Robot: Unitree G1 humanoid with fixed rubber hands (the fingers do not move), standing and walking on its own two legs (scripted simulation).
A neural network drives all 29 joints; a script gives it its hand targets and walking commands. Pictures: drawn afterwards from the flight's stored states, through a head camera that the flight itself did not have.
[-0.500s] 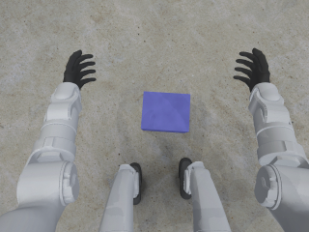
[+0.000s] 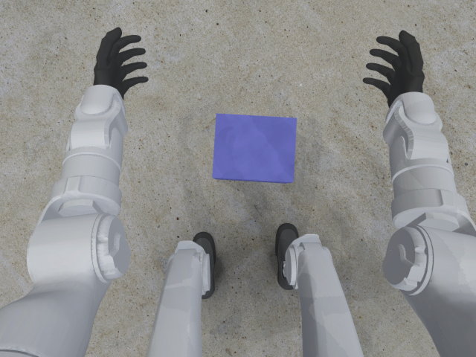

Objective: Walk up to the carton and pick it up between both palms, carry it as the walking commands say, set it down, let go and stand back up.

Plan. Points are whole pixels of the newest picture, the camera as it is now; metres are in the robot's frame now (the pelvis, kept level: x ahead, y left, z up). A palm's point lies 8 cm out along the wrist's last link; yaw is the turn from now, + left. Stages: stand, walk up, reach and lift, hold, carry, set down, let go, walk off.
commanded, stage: reach and lift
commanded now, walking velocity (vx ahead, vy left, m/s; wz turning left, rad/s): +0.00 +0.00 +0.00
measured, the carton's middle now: (253, 151) +0.46 -0.04 -0.55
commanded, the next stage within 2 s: none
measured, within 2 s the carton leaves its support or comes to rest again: neither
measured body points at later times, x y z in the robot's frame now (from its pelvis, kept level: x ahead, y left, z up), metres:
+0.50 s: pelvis -0.03 +0.00 -0.14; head +0.31 -0.01 +0.16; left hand +0.52 +0.19 -0.27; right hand +0.50 -0.23 -0.27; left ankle +0.07 +0.13 -0.58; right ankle +0.09 -0.13 -0.58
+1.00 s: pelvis -0.05 +0.00 -0.22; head +0.33 -0.01 +0.02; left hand +0.52 +0.17 -0.41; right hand +0.49 -0.22 -0.41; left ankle +0.07 +0.13 -0.58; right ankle +0.09 -0.13 -0.58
